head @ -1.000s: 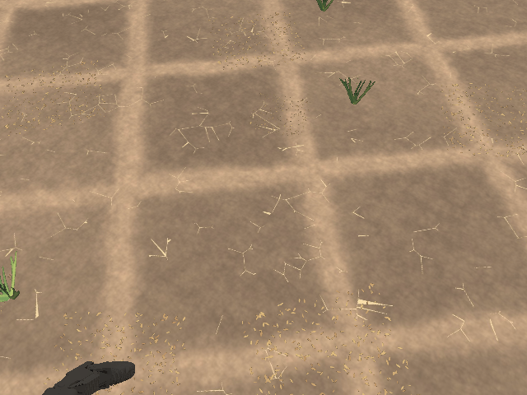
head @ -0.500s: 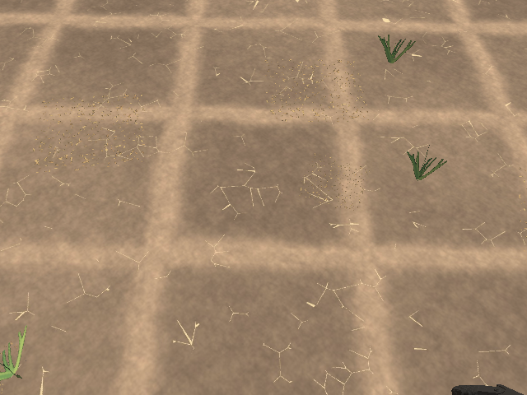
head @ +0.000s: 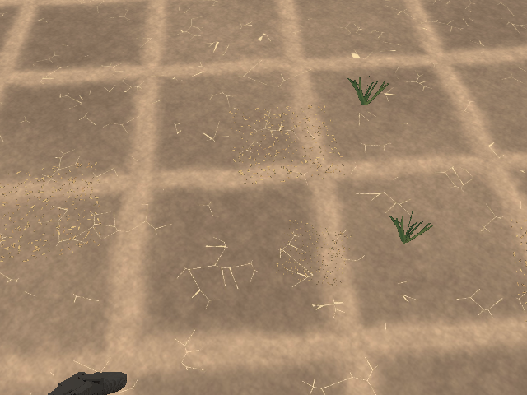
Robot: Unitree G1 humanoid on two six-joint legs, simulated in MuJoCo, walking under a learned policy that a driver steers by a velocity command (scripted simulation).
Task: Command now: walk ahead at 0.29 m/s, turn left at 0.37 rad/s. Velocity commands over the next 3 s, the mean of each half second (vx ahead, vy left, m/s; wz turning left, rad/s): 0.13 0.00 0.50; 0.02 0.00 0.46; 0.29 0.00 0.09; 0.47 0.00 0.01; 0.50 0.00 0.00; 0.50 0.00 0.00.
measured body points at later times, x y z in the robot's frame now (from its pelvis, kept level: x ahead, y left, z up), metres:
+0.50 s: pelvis +0.10 +0.00 -0.01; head +0.12 +0.04 +0.44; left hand +0.16 +0.32 -0.13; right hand +0.32 -0.23 -0.09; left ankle +0.10 +0.11 -0.74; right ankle +0.16 -0.13 -0.73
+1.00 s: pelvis +0.13 +0.00 +0.00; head +0.16 +0.00 +0.45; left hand +0.10 +0.31 -0.11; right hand +0.42 -0.15 -0.10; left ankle +0.08 +0.10 -0.72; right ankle +0.20 -0.11 -0.74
